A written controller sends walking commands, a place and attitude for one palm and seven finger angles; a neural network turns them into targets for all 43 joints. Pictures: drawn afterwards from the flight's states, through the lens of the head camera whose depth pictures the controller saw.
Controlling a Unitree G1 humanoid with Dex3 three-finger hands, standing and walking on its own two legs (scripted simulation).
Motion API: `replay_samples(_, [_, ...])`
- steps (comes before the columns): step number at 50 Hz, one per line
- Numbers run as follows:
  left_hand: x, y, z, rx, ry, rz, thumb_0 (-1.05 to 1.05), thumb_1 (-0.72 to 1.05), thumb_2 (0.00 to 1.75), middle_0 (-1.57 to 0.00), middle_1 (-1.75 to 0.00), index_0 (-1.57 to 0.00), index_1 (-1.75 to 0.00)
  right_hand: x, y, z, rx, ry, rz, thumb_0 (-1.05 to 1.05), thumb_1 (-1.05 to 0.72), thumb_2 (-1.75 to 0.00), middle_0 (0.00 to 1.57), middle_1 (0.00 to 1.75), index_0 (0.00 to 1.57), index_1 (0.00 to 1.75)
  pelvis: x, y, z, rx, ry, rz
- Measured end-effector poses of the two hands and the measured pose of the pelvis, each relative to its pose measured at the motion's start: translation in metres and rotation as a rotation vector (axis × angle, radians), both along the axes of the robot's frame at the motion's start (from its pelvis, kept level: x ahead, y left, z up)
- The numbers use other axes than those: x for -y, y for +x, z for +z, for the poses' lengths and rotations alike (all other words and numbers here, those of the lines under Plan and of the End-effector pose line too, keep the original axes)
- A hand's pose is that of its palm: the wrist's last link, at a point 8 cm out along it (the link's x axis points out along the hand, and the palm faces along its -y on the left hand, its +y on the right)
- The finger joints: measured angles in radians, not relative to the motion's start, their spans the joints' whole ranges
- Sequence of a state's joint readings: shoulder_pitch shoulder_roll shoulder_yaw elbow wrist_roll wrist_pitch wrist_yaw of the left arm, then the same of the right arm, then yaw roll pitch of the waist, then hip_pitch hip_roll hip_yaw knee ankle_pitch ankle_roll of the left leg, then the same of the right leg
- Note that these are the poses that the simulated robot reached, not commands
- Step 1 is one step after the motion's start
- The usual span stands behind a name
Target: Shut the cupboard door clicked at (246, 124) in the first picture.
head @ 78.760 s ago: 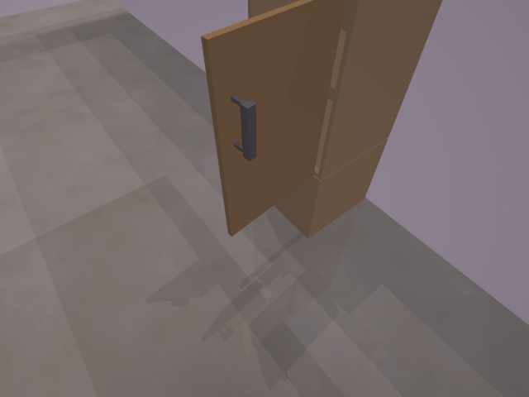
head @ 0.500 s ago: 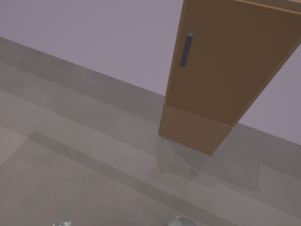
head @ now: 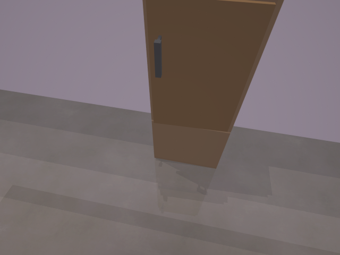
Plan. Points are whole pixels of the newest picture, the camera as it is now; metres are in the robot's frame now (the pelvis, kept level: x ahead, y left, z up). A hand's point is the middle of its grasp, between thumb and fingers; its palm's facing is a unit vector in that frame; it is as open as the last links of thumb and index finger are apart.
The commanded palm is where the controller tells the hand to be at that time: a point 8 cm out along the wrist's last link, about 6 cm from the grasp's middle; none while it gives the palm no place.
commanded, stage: take the last steps up to it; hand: left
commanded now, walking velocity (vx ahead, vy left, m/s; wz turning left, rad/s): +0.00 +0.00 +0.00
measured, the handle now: (159, 56) +0.74 +0.08 +0.06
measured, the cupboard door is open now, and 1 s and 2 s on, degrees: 3 3 3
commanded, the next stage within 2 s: come to a stop and stand still in 0.78 s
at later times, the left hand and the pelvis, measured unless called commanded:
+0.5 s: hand out of the picture +0.09 +0.14 -0.16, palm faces -0.03 -0.98 -0.19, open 7.4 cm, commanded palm none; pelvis +0.07 -0.04 +0.01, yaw -4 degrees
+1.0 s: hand (132, 199) +0.30 +0.13 -0.16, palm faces -0.05 -0.97 -0.22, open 7.3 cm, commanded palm none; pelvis +0.22 -0.06 +0.00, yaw -5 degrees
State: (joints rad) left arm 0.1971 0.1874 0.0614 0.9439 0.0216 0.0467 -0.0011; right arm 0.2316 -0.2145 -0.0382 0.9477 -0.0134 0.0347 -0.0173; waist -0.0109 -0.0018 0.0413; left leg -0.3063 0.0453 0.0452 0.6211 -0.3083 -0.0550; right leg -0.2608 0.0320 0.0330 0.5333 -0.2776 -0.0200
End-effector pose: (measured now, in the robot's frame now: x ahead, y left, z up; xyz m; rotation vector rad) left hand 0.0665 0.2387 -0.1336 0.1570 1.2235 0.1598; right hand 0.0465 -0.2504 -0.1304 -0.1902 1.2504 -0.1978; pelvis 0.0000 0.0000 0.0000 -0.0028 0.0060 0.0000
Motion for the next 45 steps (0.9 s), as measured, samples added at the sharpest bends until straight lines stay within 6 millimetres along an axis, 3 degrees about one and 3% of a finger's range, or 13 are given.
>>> replay_samples(4, [-0.006, -0.001, -0.012, -0.035, -0.023, -0.006, 0.01, 0.90, 0.90, -0.20, -0.30, -0.20, -0.30, -0.013, -0.006, 0.001, -0.002, -0.013, 0.004, 0.01, -0.91, -0.90, 0.20, 0.30, 0.20, 0.29, -0.005, 0.001, -0.004, -0.002, -0.003, -0.020])
replay_samples(9, [-0.003, 0.005, -0.004, -0.063, -0.032, -0.042, 0.01, 0.91, 0.90, -0.20, -0.30, -0.20, -0.30, -0.019, -0.023, 0.006, -0.035, 0.011, -0.018, 0.01, -0.91, -0.89, 0.20, 0.30, 0.21, 0.30, -0.001, 0.007, 0.005, -0.002, -0.008, -0.048])
replay_samples(16, [0.021, 0.036, 0.002, -0.024, -0.006, -0.099, 0.01, 0.91, 0.90, -0.19, -0.30, -0.20, -0.30, 0.005, -0.052, -0.013, -0.123, 0.056, -0.103, 0.01, -0.91, -0.89, 0.21, 0.30, 0.21, 0.30, 0.023, 0.027, -0.002, 0.002, 0.005, -0.076])
replay_samples(19, [0.032, 0.040, 0.003, -0.008, 0.006, -0.075, 0.01, 0.91, 0.90, -0.19, -0.30, -0.20, -0.30, 0.019, -0.051, -0.018, -0.175, 0.061, -0.110, 0.01, -0.91, -0.89, 0.20, 0.30, 0.21, 0.30, 0.031, 0.038, -0.003, 0.017, -0.007, -0.066])
replay_samples(22, [0.042, 0.032, 0.006, -0.045, 0.002, -0.050, 0.00, 0.91, 0.90, -0.19, -0.30, -0.20, -0.30, 0.029, -0.029, -0.011, -0.167, 0.055, -0.107, 0.01, -0.91, -0.89, 0.20, 0.30, 0.21, 0.29, 0.036, 0.053, 0.004, 0.018, -0.002, -0.068])
replay_samples(26, [0.053, 0.021, 0.002, -0.142, -0.025, -0.038, 0.00, 0.90, 0.90, -0.20, -0.30, -0.20, -0.30, 0.036, 0.019, -0.001, -0.093, 0.044, -0.096, 0.01, -0.91, -0.90, 0.20, 0.30, 0.20, 0.29, 0.039, 0.076, 0.008, 0.008, -0.002, -0.065])
replay_samples(30, [0.060, 0.019, -0.007, -0.224, -0.063, -0.018, 0.00, 0.90, 0.90, -0.20, -0.30, -0.20, -0.30, 0.032, 0.075, 0.002, -0.030, 0.037, -0.062, 0.01, -0.91, -0.90, 0.20, 0.30, 0.20, 0.29, 0.038, 0.104, 0.006, 0.006, -0.014, -0.065])
replay_samples(34, [0.058, 0.028, -0.024, -0.288, -0.093, 0.009, 0.01, 0.90, 0.90, -0.20, -0.30, -0.20, -0.30, 0.021, 0.132, -0.003, 0.037, 0.022, -0.021, 0.01, -0.91, -0.90, 0.20, 0.30, 0.20, 0.29, 0.029, 0.138, -0.007, 0.015, -0.029, -0.074])
replay_samples(38, [0.052, 0.061, -0.031, -0.302, -0.086, -0.021, 0.01, 0.90, 0.90, -0.20, -0.30, -0.20, -0.30, 0.009, 0.161, -0.006, 0.079, 0.019, -0.028, 0.01, -0.91, -0.90, 0.20, 0.30, 0.20, 0.29, 0.026, 0.161, -0.011, 0.026, -0.005, -0.103])
replay_samples(45, [0.050, 0.169, -0.008, -0.122, -0.038, -0.067, 0.01, 0.92, 0.90, -0.19, -0.30, -0.20, -0.30, 0.015, 0.156, -0.001, -0.020, 0.034, -0.077, 0.00, -0.95, -0.89, 0.20, 0.30, 0.21, 0.30, 0.035, 0.196, 0.005, 0.021, 0.006, -0.099])
